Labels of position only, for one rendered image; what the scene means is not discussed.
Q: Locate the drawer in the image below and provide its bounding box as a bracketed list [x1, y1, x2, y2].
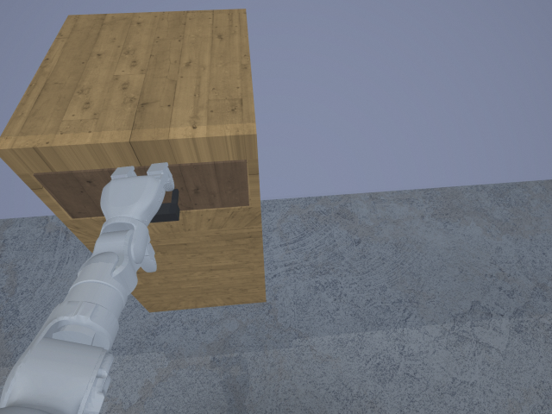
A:
[34, 160, 249, 219]

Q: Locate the robot left forearm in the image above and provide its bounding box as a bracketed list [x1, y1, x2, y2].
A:
[0, 216, 149, 408]

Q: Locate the left robot upper arm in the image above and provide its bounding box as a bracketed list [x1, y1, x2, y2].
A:
[0, 337, 114, 414]

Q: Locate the left robot hand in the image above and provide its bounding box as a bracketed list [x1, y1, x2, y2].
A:
[100, 162, 174, 273]

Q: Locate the cabinet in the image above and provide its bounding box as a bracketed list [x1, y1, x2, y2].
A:
[0, 9, 266, 312]

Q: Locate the handle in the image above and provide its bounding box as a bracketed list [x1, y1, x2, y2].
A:
[151, 189, 180, 223]

